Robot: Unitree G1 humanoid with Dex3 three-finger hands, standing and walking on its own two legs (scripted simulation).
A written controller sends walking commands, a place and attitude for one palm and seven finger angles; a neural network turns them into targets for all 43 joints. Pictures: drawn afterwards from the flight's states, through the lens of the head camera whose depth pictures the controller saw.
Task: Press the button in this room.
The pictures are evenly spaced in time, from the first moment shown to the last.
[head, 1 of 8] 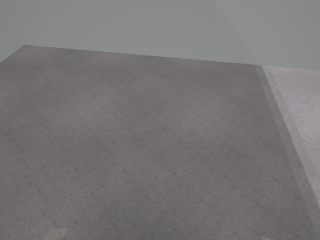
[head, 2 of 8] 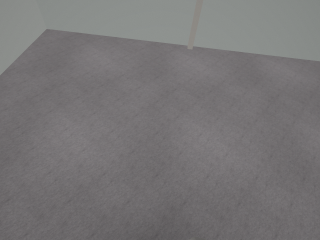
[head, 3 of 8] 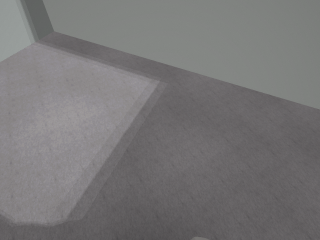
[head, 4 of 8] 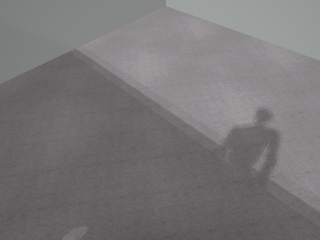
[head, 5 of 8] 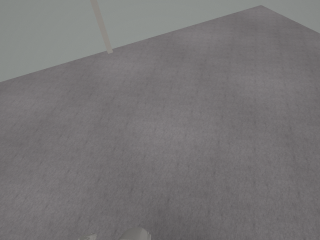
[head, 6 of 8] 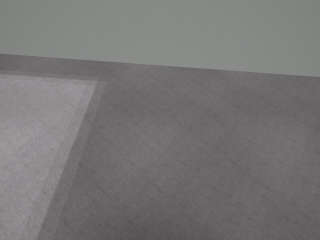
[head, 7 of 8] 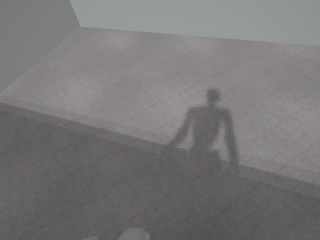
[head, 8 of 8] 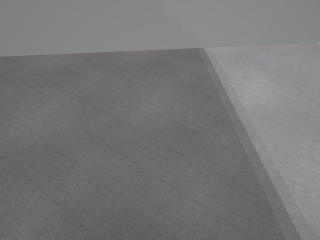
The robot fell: no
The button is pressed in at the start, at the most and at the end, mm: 0 0 0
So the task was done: no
